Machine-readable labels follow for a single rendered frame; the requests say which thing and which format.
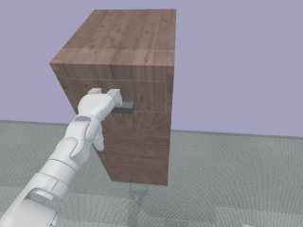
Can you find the robot left forearm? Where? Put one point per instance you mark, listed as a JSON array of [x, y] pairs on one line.
[[53, 180]]

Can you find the left robot upper arm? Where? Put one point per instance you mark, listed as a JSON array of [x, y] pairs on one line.
[[32, 213]]

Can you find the handle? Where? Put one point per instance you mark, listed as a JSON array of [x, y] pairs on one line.
[[127, 107]]

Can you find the drawer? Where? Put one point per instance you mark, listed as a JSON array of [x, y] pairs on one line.
[[149, 95]]

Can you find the left robot hand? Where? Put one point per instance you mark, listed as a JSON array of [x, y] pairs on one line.
[[99, 105]]

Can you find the cabinet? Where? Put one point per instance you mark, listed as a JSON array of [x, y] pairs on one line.
[[126, 44]]

